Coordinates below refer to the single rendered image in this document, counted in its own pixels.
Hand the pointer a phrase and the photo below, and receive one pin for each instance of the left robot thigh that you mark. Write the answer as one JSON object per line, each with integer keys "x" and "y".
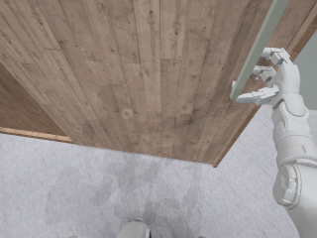
{"x": 134, "y": 229}

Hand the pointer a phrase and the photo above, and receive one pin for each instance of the robot right forearm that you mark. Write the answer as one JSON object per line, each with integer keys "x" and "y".
{"x": 291, "y": 133}

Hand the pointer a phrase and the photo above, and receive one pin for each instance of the robot right upper arm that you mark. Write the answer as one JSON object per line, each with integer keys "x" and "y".
{"x": 295, "y": 188}

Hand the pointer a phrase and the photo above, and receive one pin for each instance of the wardrobe door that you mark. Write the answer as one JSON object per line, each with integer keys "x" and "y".
{"x": 149, "y": 77}
{"x": 20, "y": 111}

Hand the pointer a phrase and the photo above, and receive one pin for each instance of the left robot shin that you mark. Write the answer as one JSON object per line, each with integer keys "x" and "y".
{"x": 140, "y": 220}

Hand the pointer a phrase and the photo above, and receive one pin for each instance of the handle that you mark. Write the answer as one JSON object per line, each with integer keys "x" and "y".
{"x": 271, "y": 19}

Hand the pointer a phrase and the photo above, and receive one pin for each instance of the robot right hand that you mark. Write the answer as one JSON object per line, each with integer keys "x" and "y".
{"x": 285, "y": 80}

